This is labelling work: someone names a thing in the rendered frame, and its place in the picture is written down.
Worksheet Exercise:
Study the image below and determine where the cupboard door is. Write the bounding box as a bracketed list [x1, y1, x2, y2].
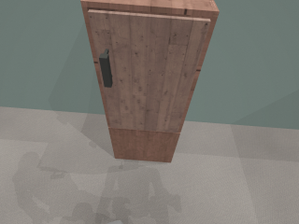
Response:
[88, 9, 211, 133]

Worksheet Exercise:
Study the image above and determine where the handle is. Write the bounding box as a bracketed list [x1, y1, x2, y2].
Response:
[99, 49, 113, 88]

